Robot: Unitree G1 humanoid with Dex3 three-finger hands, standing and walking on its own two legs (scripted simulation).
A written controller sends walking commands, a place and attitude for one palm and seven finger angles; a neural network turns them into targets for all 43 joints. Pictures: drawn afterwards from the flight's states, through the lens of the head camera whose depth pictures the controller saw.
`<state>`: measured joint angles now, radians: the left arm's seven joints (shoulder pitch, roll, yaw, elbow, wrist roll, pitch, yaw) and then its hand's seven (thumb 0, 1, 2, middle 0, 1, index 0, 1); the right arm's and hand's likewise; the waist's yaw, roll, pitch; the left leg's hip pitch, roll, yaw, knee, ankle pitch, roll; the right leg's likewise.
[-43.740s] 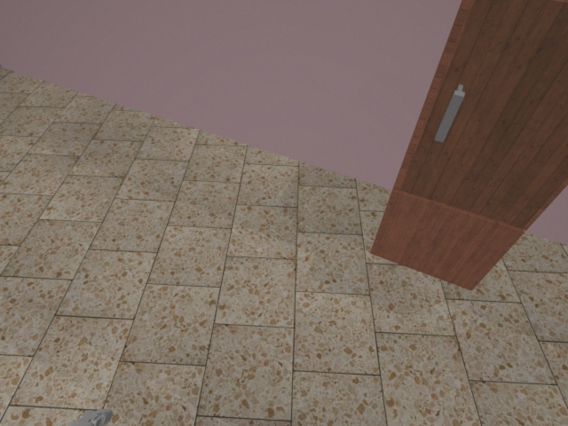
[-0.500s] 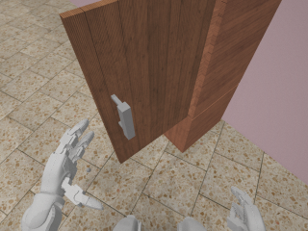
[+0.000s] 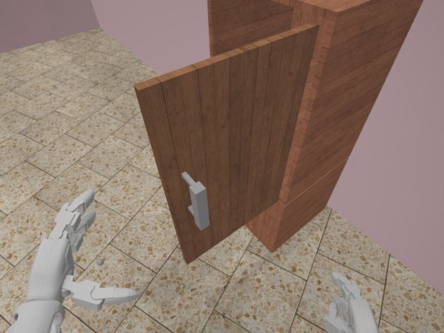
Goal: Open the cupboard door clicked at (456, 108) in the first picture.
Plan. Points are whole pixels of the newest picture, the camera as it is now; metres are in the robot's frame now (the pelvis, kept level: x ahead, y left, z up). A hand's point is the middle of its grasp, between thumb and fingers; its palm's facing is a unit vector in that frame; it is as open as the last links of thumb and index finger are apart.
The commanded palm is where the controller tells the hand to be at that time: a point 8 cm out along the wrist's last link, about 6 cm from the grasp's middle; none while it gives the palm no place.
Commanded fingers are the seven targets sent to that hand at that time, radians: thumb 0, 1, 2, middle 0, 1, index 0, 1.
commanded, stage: draw the hand back to the body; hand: left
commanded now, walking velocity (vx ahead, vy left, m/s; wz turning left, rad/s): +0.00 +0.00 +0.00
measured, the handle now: (194, 200) +0.38 +0.10 +0.01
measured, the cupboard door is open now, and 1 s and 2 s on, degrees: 88 88 88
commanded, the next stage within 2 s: step back with the hand held close in 0.92 s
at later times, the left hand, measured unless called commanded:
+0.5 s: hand (37, 224) +0.21 +0.26 +0.18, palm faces +0.43 -0.80 -0.42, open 9.5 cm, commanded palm +0.16 +0.30 +0.20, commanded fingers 0.00 0.87 0.88 -0.20 -0.30 -0.20 -0.30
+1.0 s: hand (33, 226) +0.20 +0.25 +0.19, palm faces +0.45 -0.79 -0.41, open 7.4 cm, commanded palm +0.15 +0.29 +0.20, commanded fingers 0.00 0.90 0.90 -0.20 -0.30 -0.20 -0.30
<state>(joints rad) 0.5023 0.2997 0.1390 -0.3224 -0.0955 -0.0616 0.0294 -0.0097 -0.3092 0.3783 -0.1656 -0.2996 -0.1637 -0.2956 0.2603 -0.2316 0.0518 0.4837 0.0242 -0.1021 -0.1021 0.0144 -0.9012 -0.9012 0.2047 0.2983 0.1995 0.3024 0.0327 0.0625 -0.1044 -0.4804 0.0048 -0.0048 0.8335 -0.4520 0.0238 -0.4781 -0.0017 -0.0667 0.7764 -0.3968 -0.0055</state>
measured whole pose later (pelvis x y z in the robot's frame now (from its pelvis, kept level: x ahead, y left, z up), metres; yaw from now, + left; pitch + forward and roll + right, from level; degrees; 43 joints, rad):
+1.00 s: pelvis +0.01 -0.01 +0.04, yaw -2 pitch -4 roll -1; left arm 0.45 0.33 0.34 -0.34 -0.05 -0.09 0.11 0.02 0.89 0.90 -0.22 -0.30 -0.21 -0.30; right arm 0.19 -0.23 0.02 0.66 -0.01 -0.12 -0.08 0.01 -0.90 -0.90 0.20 0.30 0.20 0.30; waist 0.07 0.08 0.03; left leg -0.06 0.01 0.03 0.40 -0.26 0.01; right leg -0.07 0.02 -0.03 0.36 -0.21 -0.02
